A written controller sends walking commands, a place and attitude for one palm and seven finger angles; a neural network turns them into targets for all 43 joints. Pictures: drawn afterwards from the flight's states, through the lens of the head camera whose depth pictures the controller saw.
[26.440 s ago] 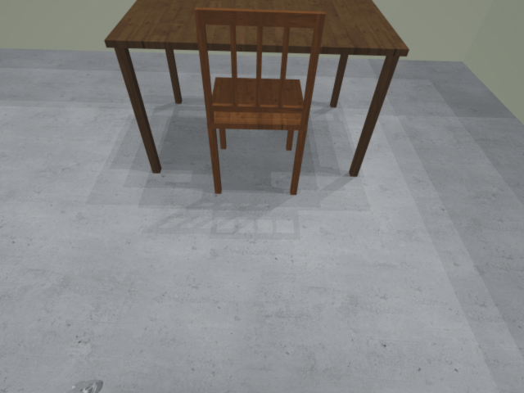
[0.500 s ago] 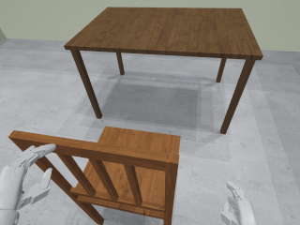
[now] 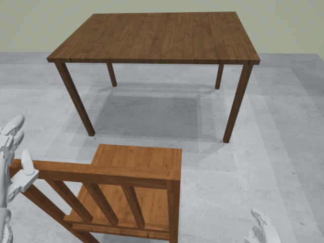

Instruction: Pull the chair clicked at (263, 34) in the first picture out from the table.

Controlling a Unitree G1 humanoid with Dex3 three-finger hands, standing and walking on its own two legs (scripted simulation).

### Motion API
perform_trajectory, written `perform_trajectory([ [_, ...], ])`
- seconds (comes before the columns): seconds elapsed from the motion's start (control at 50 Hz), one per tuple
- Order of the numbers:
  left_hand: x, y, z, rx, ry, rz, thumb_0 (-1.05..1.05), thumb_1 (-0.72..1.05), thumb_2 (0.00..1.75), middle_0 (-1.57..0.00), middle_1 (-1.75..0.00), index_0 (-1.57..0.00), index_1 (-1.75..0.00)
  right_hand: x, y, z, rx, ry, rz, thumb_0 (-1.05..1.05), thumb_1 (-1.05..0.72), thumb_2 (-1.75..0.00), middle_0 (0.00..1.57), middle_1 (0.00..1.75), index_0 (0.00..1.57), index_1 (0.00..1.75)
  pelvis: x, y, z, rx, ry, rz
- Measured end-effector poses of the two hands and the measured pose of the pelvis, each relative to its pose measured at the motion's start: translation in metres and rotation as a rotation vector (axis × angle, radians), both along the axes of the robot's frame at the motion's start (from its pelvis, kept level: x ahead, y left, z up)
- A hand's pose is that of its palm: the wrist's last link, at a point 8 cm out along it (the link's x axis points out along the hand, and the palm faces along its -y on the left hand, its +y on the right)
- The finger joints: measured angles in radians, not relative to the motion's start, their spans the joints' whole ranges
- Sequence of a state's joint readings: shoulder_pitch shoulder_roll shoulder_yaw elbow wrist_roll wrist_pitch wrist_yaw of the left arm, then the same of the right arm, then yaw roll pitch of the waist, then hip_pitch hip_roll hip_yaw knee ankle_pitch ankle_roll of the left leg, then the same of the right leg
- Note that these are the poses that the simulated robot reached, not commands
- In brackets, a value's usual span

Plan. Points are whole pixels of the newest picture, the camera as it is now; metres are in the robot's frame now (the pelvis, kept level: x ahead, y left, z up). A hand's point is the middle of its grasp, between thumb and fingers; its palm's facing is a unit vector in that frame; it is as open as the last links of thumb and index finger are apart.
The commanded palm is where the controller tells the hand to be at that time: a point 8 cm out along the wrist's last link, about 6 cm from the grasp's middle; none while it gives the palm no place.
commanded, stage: step back with the hand held close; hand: left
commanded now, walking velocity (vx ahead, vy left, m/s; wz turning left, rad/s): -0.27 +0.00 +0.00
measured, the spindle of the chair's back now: (103, 204) +0.23 +0.21 -0.09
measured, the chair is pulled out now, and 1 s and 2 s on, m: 0.67 0.67 0.67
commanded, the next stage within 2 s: stop stepping back and stand still in 1.46 s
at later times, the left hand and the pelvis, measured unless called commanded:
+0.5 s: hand (7, 196) +0.14 +0.29 +0.16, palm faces +0.42 -0.76 -0.50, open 7.4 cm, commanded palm +0.09 +0.33 +0.18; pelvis -0.06 +0.03 +0.00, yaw -1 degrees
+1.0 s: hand out of the picture +0.09 +0.29 +0.16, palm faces +0.42 -0.76 -0.50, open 7.4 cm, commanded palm +0.03 +0.33 +0.18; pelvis -0.11 +0.03 -0.01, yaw +0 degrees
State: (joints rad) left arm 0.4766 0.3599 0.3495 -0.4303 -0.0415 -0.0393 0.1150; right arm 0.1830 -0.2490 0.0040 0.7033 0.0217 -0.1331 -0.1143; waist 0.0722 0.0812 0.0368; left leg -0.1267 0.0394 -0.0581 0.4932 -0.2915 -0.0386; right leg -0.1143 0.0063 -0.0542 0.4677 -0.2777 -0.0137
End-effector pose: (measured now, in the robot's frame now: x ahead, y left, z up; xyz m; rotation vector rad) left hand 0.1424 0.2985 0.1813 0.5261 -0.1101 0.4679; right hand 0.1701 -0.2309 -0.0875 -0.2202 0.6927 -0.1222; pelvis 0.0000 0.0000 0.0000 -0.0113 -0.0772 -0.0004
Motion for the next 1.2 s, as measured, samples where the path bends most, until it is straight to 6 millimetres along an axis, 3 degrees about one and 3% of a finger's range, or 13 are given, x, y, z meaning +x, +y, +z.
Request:
perform_trajectory([
  [0.08,0.006,0.012,0.004,0.023,-0.018,0.004,0.02,0.89,0.90,-0.21,-0.30,-0.22,-0.30,-0.010,0.005,-0.002,0.004,0.044,-0.014,0.01,-0.90,-0.90,0.20,0.30,0.20,0.30,-0.006,0.007,0.001,-0.004,0.027,0.002],
  [0.2,0.006,0.011,-0.004,0.044,0.067,-0.071,0.02,0.89,0.90,-0.21,-0.30,-0.21,-0.30,-0.024,0.015,0.000,0.017,0.062,-0.068,0.01,-0.90,-0.90,0.20,0.30,0.20,0.30,-0.016,0.019,0.003,0.013,0.062,-0.015],
  [0.38,-0.022,0.023,0.002,0.085,0.050,-0.074,0.02,0.89,0.89,-0.21,-0.30,-0.22,-0.30,-0.040,0.031,0.003,0.016,0.055,-0.064,0.01,-0.90,-0.90,0.20,0.30,0.20,0.30,-0.038,0.025,0.002,0.017,0.071,-0.016],
  [0.54,-0.050,0.028,-0.006,0.036,-0.005,-0.043,0.02,0.89,0.90,-0.21,-0.30,-0.22,-0.30,-0.059,0.031,0.010,-0.020,0.019,-0.041,0.01,-0.90,-0.90,0.20,0.30,0.20,0.30,-0.062,0.028,-0.001,-0.001,0.067,-0.014],
  [0.66,-0.060,0.033,-0.007,0.038,-0.071,-0.073,0.02,0.89,0.90,-0.21,-0.30,-0.22,-0.30,-0.082,0.028,0.012,-0.075,0.016,-0.052,0.01,-0.90,-0.90,0.20,0.30,0.20,0.30,-0.076,0.035,-0.007,-0.017,0.065,-0.012],
  [0.8,-0.073,0.043,0.006,0.144,-0.110,-0.066,0.02,0.89,0.90,-0.21,-0.30,-0.22,-0.30,-0.103,0.033,0.009,-0.053,0.012,-0.052,0.01,-0.90,-0.90,0.20,0.30,0.20,0.30,-0.084,0.033,-0.009,-0.010,0.075,0.015],
  [1.0,-0.095,0.025,0.003,0.113,-0.104,-0.120,0.02,0.89,0.90,-0.21,-0.30,-0.22,-0.30,-0.114,0.028,0.001,-0.054,0.031,-0.024,0.01,-0.90,-0.90,0.20,0.30,0.20,0.30,-0.107,0.029,-0.011,-0.025,0.073,0.002],
  [1.2,-0.115,0.047,0.009,0.144,-0.140,-0.098,0.02,0.88,0.90,-0.21,-0.30,-0.22,-0.30,-0.135,0.037,0.017,-0.068,-0.007,-0.044,0.01,-0.90,-0.90,0.20,0.30,0.20,0.30,-0.133,0.035,-0.007,-0.034,0.090,0.011],
])
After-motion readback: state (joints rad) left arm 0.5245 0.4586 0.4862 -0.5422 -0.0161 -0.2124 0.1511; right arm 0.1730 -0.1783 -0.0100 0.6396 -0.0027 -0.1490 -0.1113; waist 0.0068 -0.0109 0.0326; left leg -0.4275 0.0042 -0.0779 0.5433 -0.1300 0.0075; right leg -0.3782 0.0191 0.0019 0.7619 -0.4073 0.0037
